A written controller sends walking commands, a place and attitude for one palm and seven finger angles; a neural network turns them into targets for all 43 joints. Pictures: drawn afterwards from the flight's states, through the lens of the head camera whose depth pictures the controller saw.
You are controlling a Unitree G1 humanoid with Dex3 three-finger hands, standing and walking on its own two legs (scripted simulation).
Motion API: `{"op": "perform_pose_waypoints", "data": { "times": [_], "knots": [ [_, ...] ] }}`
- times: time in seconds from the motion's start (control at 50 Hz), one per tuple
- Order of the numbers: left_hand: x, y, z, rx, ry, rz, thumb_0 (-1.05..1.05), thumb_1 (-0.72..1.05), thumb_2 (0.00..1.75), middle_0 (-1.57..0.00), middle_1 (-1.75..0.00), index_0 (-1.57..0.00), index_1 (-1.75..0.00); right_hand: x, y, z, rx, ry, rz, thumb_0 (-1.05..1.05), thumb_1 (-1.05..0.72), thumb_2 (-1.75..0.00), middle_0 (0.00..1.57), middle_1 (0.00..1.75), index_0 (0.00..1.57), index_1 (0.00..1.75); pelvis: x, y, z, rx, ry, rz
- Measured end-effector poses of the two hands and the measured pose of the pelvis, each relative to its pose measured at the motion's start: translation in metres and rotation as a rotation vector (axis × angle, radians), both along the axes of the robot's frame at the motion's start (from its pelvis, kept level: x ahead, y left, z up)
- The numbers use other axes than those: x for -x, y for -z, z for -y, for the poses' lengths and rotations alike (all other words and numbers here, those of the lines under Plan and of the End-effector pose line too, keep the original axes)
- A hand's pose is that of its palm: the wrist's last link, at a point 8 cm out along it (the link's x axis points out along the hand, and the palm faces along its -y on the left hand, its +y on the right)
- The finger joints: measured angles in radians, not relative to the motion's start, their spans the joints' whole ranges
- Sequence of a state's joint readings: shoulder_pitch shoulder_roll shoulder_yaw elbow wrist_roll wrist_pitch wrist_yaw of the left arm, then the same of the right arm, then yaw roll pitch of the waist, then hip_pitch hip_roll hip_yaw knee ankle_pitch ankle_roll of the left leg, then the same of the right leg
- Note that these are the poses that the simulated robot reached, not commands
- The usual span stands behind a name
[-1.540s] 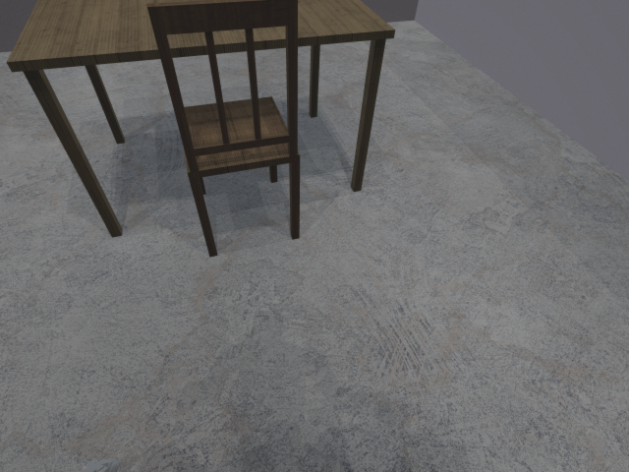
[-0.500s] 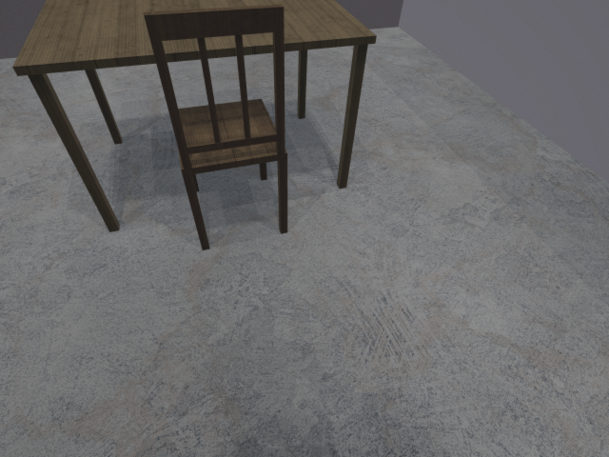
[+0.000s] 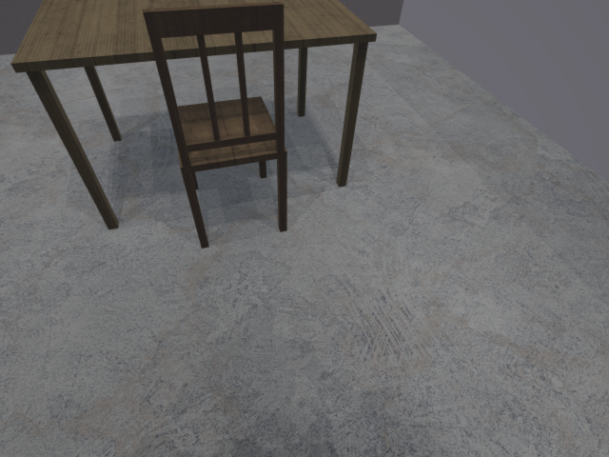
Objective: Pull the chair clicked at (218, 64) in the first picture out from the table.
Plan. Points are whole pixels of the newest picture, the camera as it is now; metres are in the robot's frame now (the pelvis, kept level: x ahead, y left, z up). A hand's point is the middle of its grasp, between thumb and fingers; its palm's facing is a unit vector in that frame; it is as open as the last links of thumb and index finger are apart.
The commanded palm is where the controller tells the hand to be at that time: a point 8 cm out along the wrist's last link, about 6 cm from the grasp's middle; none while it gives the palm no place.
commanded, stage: walk to a spot facing it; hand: left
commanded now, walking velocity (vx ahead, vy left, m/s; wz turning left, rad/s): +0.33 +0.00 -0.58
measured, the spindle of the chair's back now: (209, 92) +1.11 +0.36 -0.08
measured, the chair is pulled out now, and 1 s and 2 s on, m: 0.00 0.00 0.00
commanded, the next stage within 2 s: turn to face it in 1.34 s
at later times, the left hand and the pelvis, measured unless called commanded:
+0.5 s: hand out of the picture +0.06 +0.15 -0.18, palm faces -0.08 -0.98 -0.18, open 7.4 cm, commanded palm none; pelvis +0.09 -0.03 -0.01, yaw -10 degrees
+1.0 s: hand (230, 298) +0.44 +0.17 -0.17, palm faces -0.33 -0.92 -0.20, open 7.4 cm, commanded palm none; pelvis +0.29 +0.01 +0.00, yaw -25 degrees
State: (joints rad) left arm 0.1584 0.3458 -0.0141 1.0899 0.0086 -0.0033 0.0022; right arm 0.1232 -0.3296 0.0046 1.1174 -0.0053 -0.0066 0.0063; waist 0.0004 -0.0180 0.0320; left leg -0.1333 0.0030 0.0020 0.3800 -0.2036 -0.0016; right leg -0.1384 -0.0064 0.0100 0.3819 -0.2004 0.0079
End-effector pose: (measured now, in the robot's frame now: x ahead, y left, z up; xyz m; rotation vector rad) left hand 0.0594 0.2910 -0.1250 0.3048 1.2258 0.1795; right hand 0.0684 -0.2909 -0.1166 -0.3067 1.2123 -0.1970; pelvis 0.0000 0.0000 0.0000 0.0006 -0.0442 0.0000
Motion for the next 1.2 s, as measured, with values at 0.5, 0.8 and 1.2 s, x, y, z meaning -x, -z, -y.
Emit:
{"op": "perform_pose_waypoints", "data": {
  "times": [0.5, 0.8, 1.2],
  "knots": [
    [-0.003, 0.023, 0.094, 0.141, 0.004, -0.208, 0.0, 0.9, 0.9, -0.2, -0.3, -0.2, -0.3, -0.004, 0.034, -0.023, -0.148, 0.219, -0.093, 0.02, -0.91, -0.9, 0.2, 0.3, 0.2, 0.3, -0.091, 0.01, 0.028, 0.001, 0.179, -0.034],
    [-0.149, 0.053, 0.044, 0.138, 0.088, -0.301, 0.01, 0.9, 0.9, -0.2, -0.3, -0.2, -0.3, -0.211, 0.018, -0.051, -0.09, 0.226, 0.235, 0.01, -0.91, -0.9, 0.2, 0.3, 0.2, 0.3, -0.219, 0.028, -0.009, 0.018, 0.315, -0.03],
    [-0.537, 0.005, 0.195, 0.173, 0.59, 0.104, 0.0, 0.91, 0.9, -0.19, -0.3, -0.19, -0.3, -0.1, 0.025, -0.092, -0.182, 0.739, -0.207, 0.01, -0.92, -0.9, 0.2, 0.3, 0.19, 0.3, -0.359, 0.01, 0.039, -0.021, 0.552, -0.021]
  ]
}}
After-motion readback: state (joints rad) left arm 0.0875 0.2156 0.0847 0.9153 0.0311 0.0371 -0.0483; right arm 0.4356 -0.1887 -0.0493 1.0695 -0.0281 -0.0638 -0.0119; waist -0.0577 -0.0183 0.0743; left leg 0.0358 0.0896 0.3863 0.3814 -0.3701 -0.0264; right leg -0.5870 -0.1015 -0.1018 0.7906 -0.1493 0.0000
